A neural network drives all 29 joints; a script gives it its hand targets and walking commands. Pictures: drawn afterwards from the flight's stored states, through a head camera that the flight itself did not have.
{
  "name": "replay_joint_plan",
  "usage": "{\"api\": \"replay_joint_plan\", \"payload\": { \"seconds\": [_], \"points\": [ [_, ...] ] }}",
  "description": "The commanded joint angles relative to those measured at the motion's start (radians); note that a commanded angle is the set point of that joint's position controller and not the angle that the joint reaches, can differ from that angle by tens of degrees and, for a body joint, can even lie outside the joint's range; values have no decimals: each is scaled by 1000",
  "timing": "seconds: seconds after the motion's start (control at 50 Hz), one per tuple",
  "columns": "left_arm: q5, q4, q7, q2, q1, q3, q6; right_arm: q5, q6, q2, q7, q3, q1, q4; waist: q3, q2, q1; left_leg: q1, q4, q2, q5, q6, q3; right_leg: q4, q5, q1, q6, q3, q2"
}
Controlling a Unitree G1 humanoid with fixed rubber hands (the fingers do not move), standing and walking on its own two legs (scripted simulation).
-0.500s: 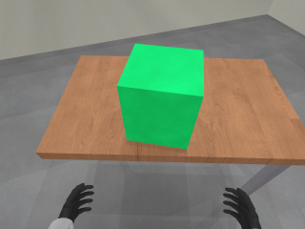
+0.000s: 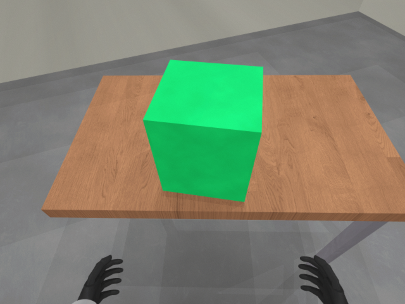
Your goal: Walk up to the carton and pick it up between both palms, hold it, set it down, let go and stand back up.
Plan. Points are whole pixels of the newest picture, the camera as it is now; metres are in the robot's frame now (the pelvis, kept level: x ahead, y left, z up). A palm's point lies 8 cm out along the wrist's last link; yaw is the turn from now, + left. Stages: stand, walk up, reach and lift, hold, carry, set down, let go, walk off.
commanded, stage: let go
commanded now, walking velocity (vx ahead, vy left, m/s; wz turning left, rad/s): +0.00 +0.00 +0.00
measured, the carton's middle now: (208, 133) +0.47 +0.02 +0.04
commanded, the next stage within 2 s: stand in 0.12 s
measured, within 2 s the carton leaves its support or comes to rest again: neither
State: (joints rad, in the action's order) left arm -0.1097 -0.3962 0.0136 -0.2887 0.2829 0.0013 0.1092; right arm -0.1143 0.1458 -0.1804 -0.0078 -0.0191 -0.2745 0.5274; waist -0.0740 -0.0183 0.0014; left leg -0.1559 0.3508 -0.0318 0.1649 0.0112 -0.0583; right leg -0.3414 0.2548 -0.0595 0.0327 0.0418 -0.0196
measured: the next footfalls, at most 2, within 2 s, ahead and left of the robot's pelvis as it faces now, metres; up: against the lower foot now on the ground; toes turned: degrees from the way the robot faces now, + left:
none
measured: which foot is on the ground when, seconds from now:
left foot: down 0.00-1.00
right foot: down 0.00-1.00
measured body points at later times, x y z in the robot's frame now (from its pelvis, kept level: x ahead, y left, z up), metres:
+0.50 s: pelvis +0.01 +0.00 +0.00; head +0.01 -0.01 +0.45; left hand +0.15 +0.28 -0.08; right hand +0.16 -0.29 -0.08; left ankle +0.02 +0.13 -0.75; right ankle -0.04 -0.09 -0.75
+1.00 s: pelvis +0.01 +0.00 +0.00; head +0.00 -0.01 +0.45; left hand +0.14 +0.28 -0.08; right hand +0.16 -0.29 -0.08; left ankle +0.02 +0.13 -0.75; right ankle -0.04 -0.09 -0.75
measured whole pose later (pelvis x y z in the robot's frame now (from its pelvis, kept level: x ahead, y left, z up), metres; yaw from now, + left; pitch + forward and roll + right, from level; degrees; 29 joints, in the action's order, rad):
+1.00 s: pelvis +0.01 +0.00 +0.00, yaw +0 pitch -1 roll +1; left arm -0.04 -0.62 0.01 -0.30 0.28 0.07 -0.01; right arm -0.06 0.03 -0.41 -0.02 -0.02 -0.24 0.63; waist 0.01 0.01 0.00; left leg -0.17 0.37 -0.02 0.18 0.01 -0.06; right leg -0.39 0.29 -0.09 0.03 0.04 -0.01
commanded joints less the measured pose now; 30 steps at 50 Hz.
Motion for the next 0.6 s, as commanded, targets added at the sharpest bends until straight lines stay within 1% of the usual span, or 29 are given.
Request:
{"api": "replay_joint_plan", "payload": {
  "seconds": [0.0, 0.02, 0.04, 0.06, 0.08, 0.12, 0.14, 0.16, 0.18, 0.2, 0.22, 0.24, 0.26, 0.28, 0.3, 0.32, 0.34, 0.36, 0.38, 0.4, 0.42, 0.44, 0.46, 0.48, 0.5, 0.52, 0.54, 0.56, 0.58],
  "points": [
    [86, 6, 3, -58, -85, 46, -38, 119, 48, -101, -3, 61, 115, 44, 82, 22, 5, 316, 27, 11, -169, 15, -10, 91, -173, -325, -34, -32, 35],
    [89, 6, -6, -38, -117, 27, -37, 121, 45, -119, -16, 69, 162, 76, 79, 69, 9, 304, 24, 1, -161, 17, 8, 78, -154, -337, -24, -22, 26],
    [102, -3, -10, -39, -104, 29, -32, 112, 46, -124, -19, 69, 150, 79, 100, 95, 20, 326, 26, 2, -182, 24, -1, 86, -145, -337, -20, -21, 26],
    [114, -14, -11, -32, -113, 38, -29, 119, 49, -139, -23, 68, 169, 80, 82, 100, 19, 320, 17, 1, -160, 27, -2, 89, -112, -333, -20, -13, 26],
    [103, 8, -9, -32, -89, 37, -29, 104, 54, -128, -17, 72, 142, 62, 101, 76, 14, 334, 32, 1, -203, 24, 2, 88, -172, -327, -23, -17, 22],
    [104, -37, -6, -25, -127, 26, -33, 127, 61, -147, -14, 76, 178, 79, 95, 38, 3, 321, 23, 1, -162, 14, 3, 87, -144, -334, -29, -12, 17],
    [171, -40, -20, -242, -39, 93, -91, 189, -10, -369, 7, 127, 53, 130, 198, 105, -27, 126, 115, -90, -116, -16, 60, 17, -76, -152, -13, -128, 123],
    [177, -55, -21, -261, -52, 102, -113, 190, -45, -337, 13, 119, 119, 119, 202, 21, -7, 69, 113, -79, -64, -24, 62, 37, -67, -115, -13, -104, 116],
    [161, -70, -20, -260, -41, 102, -123, 188, -76, -351, 17, 114, 142, 108, 144, 22, 9, 8, 84, -76, -34, -36, 63, 34, -91, -130, -24, -114, 121],
    [163, -89, -25, -261, -49, 106, -131, 184, -80, -325, 14, 117, 156, 114, 150, 5, 13, 16, 83, -75, -54, -33, 66, 26, -132, -110, -33, -113, 133],
    [166, -92, -26, -259, -56, 104, -134, 182, -87, -316, 11, 109, 104, 127, 125, 1, 2, -20, 72, -63, -67, -32, 60, 20, -157, -89, -32, -105, 130],
    [166, -97, -24, -256, -48, 105, -134, 177, -84, -320, 3, 108, 124, 104, 93, 34, 12, -21, 73, -66, -58, -40, 56, 21, -167, -114, -23, -123, 140],
    [153, -107, -21, -251, -45, 111, -136, 169, -84, -299, -9, 91, 114, 107, 104, -9, 14, -28, 71, -69, -30, -51, 77, 9, -120, -131, -19, -132, 144],
    [161, -95, -14, -254, -47, 116, -145, 180, -86, -321, -3, 77, 112, 106, 95, 1, 6, 12, 74, -69, -59, -47, 73, 16, -92, -175, -12, -108, 126],
    [157, -100, -12, -247, -66, 108, -152, 175, -87, -330, -3, 82, 76, 127, 100, 83, 6, -15, 75, -75, -24, -56, 69, 25, -57, -136, -4, -129, 146],
    [155, -103, -13, -274, -70, 121, -153, 170, -83, -318, -8, 71, 79, 125, 95, 56, -6, -3, 75, -79, -70, -68, 87, 4, -104, -143, 9, -142, 154],
    [153, -113, -8, -274, -64, 129, -149, 163, -99, -319, -17, 65, 87, 135, 182, 6, -11, 57, 75, -76, -112, -60, 82, -8, -146, -133, -7, -113, 136],
    [147, -133, -9, -270, -27, 123, -149, 167, -95, -346, -17, 64, 96, 124, 153, -8, 5, 62, 76, -80, -127, -52, 73, 31, -159, -152, -29, -105, 123],
    [144, -136, -9, -264, -31, 118, -149, 176, -94, -343, -16, 71, 132, 106, 154, 41, 15, 31, 98, -83, -139, -78, 80, 13, -187, -120, -5, -128, 143],
    [156, -146, -10, -285, -49, 132, -154, 163, -94, -327, -11, 68, 83, 111, 170, 17, -17, 81, 94, -84, -174, -61, 83, 2, -192, -140, 0, -114, 136],
    [156, -140, -10, -254, -51, 125, -153, 167, -94, -353, -4, 62, 104, 112, 128, 46, -1, 46, 98, -86, -205, -66, 95, 9, -228, -132, 4, -115, 142],
    [151, -138, -6, -268, -73, 125, -156, 170, -95, -369, -5, 71, 102, 100, 139, 92, -18, 43, 109, -82, -184, -68, 73, 11, -213, -115, -4, -110, 136],
    [144, -156, -1, -252, -12, 123, -161, 172, -100, -354, -12, 63, 136, 92, 176, -6, 18, 63, 109, -84, -202, -68, 80, 0, -244, -105, -14, -96, 133],
    [152, -148, 3, -279, -72, 128, -161, 165, -107, -370, -11, 62, 69, 119, 151, -10, -19, 50, 94, -82, -191, -60, 75, 13, -205, -107, -9, -94, 124],
    [147, -156, -1, -258, -21, 124, -158, 182, -110, -394, -11, 73, 110, 104, 127, 27, 9, 62, 101, -84, -190, -74, 67, 18, -227, -127, -13, -105, 130],
    [147, -180, -3, -290, -5, 128, -155, 169, -111, -355, -15, 68, 125, 102, 122, -12, 0, 32, 104, -70, -187, -68, 60, -1, -307, -124, -27, -112, 143],
    [151, -169, -3, -285, -25, 126, -152, 164, -105, -368, -13, 62, 86, 97, 170, 73, -5, 37, 109, -81, -168, -63, 70, 21, -285, -64, -6, -118, 144],
    [146, -183, -8, -266, -25, 121, -148, 174, -102, -392, -8, 70, 149, 94, 116, 59, 4, 24, 79, -80, -112, -64, 82, 26, -194, -112, -8, -126, 148],
    [145, -175, -8, -259, -7, 120, -152, 175, -101, -375, -6, 64, 123, 87, 97, 12, 16, -1, 58, -81, -120, -67, 91, 25, -141, -103, -7, -123, 141]
  ]
}}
